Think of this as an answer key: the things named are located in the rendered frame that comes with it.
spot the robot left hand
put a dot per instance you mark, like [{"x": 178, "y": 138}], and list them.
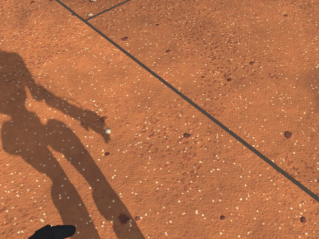
[{"x": 54, "y": 232}]

